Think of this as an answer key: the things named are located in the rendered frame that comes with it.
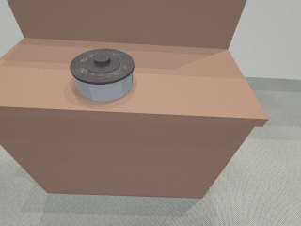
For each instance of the lid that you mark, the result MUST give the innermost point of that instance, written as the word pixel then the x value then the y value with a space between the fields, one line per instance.
pixel 84 68

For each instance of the knob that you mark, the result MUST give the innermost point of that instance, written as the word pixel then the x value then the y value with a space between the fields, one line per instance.
pixel 102 59

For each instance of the table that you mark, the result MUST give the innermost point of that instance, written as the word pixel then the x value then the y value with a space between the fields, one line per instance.
pixel 188 112

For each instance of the pot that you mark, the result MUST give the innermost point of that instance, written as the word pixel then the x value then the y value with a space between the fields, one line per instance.
pixel 107 92

